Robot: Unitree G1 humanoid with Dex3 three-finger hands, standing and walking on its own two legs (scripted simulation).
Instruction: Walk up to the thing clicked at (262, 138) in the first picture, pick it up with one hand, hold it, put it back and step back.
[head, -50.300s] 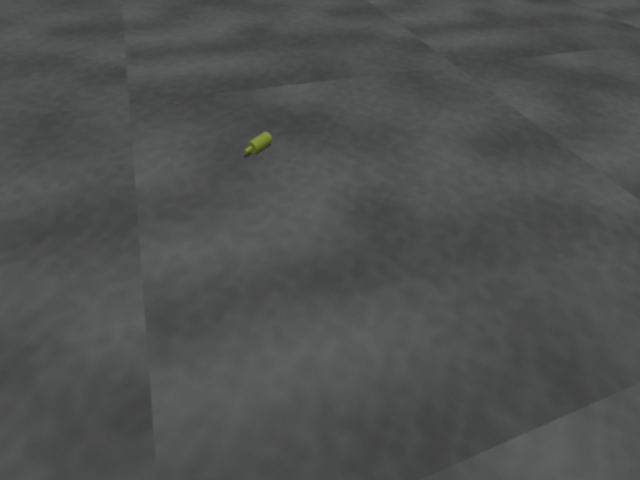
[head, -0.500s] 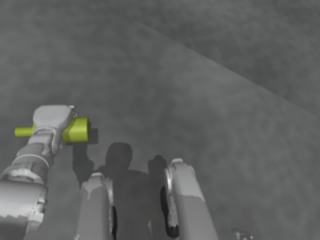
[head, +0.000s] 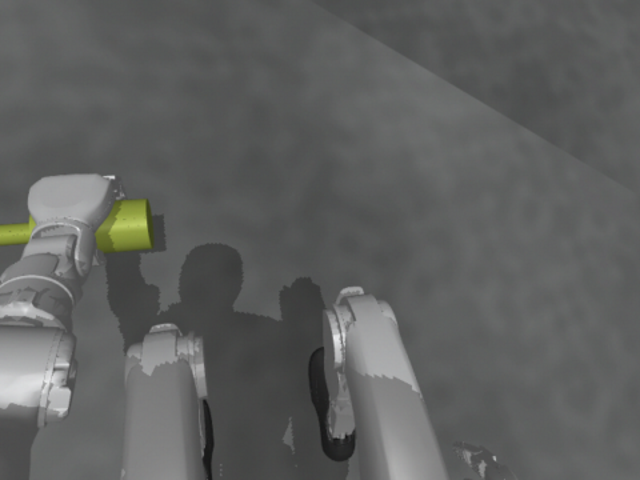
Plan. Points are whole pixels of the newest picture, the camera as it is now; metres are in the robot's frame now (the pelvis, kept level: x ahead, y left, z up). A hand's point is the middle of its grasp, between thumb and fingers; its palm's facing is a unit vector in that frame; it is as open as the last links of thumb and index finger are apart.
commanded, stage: crouch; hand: left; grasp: from above
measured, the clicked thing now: (77, 229) +0.47 +0.23 -0.20
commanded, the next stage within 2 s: lower in 0.46 s
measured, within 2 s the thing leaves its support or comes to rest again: neither
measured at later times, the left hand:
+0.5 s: hand (100, 228) +0.47 +0.21 -0.23, palm faces -0.47 -0.02 -0.88, open 10.0 cm
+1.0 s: hand (114, 234) +0.48 +0.20 -0.29, palm faces -0.47 -0.03 -0.88, open 9.9 cm
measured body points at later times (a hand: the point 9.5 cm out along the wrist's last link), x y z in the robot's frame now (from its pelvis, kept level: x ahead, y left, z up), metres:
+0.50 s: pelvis -0.01 +0.00 -0.05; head +0.24 +0.05 +0.32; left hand +0.49 +0.21 -0.18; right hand +0.00 -0.27 -0.16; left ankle +0.06 +0.12 -0.37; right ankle +0.11 -0.14 -0.37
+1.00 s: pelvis -0.01 +0.01 -0.08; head +0.26 +0.06 +0.27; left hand +0.50 +0.20 -0.24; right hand -0.01 -0.27 -0.17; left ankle +0.06 +0.12 -0.37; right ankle +0.11 -0.14 -0.37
